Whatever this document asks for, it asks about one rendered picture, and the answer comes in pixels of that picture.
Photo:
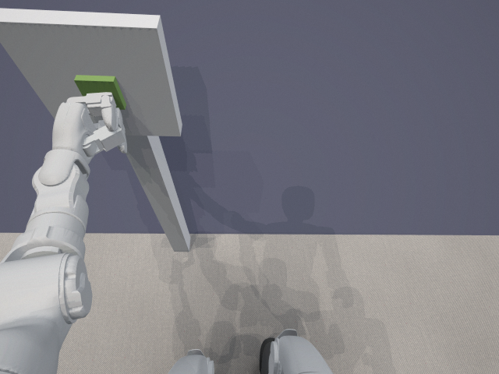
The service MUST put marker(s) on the robot left forearm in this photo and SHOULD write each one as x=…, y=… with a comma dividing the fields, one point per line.
x=58, y=222

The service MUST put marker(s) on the button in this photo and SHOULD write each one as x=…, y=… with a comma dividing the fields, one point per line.
x=101, y=84

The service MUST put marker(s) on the right robot shin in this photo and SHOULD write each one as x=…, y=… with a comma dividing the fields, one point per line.
x=288, y=332

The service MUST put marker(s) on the left robot upper arm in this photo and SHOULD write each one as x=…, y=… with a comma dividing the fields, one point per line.
x=40, y=299

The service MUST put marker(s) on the left robot shin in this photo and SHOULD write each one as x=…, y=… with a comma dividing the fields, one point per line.
x=195, y=352

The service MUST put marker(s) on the robot left hand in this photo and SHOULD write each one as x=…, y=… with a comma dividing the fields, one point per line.
x=74, y=130

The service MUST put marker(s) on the robot shin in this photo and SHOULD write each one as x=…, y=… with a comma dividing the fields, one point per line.
x=195, y=352
x=288, y=332

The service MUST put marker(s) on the panel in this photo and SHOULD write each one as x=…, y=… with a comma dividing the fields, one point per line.
x=51, y=47

